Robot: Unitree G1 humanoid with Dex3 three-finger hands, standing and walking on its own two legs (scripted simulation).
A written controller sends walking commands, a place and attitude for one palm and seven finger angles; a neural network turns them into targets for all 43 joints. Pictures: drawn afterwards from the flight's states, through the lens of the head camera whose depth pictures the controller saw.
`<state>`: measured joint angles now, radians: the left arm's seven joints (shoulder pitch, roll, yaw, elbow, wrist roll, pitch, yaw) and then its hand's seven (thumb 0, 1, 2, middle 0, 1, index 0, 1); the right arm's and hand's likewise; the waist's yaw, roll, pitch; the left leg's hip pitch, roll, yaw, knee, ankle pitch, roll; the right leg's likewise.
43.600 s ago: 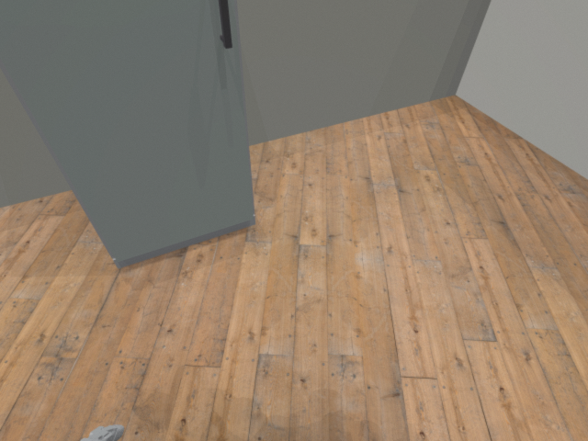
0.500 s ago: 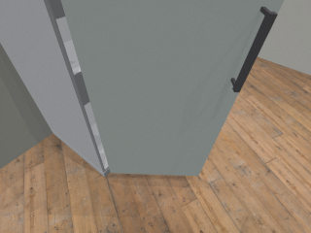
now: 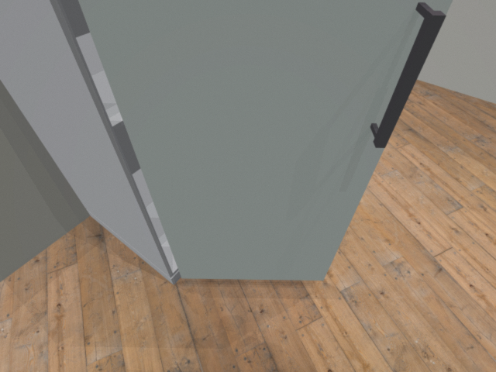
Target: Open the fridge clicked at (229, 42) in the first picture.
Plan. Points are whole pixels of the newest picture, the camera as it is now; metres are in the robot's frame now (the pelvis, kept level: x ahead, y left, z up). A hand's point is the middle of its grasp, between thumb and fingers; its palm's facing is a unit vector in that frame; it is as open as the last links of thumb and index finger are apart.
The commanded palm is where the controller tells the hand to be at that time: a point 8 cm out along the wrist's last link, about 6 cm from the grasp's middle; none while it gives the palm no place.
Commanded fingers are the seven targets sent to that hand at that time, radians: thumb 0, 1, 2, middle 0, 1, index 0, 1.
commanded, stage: come to a stop and stand still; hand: right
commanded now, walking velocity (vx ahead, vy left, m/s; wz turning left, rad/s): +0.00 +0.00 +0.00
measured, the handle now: (398, 84) +0.55 -0.23 +0.20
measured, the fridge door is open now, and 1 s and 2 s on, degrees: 54 54 54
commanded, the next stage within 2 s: look again from close up in 0.34 s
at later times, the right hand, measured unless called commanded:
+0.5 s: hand out of the picture +0.05 -0.21 -0.17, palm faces -0.01 +0.97 -0.24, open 7.4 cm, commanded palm none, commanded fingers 0.00 -0.90 -0.90 0.20 0.30 0.20 0.30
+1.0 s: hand out of the picture +0.04 -0.20 -0.17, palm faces -0.01 +0.97 -0.23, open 7.4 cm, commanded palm none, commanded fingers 0.00 -0.90 -0.90 0.20 0.30 0.20 0.30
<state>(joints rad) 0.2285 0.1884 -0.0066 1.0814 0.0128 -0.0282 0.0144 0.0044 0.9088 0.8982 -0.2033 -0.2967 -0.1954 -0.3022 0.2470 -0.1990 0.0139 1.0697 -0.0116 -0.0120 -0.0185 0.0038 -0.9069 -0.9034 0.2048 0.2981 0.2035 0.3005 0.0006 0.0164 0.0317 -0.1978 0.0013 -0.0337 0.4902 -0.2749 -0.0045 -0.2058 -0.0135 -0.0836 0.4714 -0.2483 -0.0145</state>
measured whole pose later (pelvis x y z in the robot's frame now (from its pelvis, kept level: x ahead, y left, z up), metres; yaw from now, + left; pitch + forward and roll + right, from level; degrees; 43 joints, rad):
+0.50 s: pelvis +0.01 +0.00 +0.00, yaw +0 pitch -1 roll +0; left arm 0.18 0.23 0.00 1.10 0.01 -0.02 0.01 0.00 0.91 0.90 -0.20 -0.30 -0.20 -0.30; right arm 0.21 -0.25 0.01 1.08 -0.01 -0.01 -0.01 0.00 -0.91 -0.90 0.20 0.30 0.20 0.30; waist 0.00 0.02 0.04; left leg -0.16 0.00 -0.03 0.45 -0.27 -0.01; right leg -0.17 -0.01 -0.08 0.43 -0.25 -0.01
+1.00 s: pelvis +0.01 +0.00 +0.00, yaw +0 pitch -1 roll +0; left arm 0.19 0.22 -0.01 1.13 0.01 -0.03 0.01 0.00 0.91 0.90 -0.20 -0.30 -0.20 -0.30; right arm 0.21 -0.23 0.02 1.09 -0.01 -0.01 -0.01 0.00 -0.91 -0.90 0.21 0.30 0.20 0.30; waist 0.00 0.02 0.04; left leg -0.15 0.00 -0.03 0.42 -0.26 0.00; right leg -0.16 -0.01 -0.08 0.40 -0.23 -0.01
